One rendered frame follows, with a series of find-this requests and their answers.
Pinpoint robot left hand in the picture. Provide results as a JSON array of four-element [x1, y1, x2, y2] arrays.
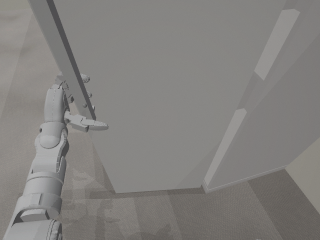
[[44, 71, 109, 133]]

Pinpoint fridge door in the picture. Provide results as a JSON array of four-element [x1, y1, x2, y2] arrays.
[[27, 0, 287, 194]]

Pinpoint left robot forearm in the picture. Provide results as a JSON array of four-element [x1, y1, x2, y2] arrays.
[[2, 121, 69, 240]]

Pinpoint left robot upper arm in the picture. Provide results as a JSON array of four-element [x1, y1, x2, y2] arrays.
[[5, 219, 63, 240]]

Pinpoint handle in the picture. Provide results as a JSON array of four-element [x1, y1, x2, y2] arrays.
[[29, 0, 96, 121]]

